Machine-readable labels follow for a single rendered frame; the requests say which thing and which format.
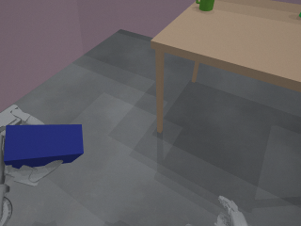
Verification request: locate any sponge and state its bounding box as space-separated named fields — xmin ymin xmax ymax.
xmin=4 ymin=124 xmax=84 ymax=170

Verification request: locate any robot left hand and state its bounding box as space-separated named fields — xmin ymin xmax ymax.
xmin=0 ymin=105 xmax=64 ymax=186

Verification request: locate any robot right hand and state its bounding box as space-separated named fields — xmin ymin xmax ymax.
xmin=214 ymin=196 xmax=248 ymax=226

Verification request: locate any table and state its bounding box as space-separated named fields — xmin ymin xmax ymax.
xmin=150 ymin=0 xmax=301 ymax=134

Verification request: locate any robot left forearm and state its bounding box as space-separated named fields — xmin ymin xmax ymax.
xmin=0 ymin=184 xmax=13 ymax=226

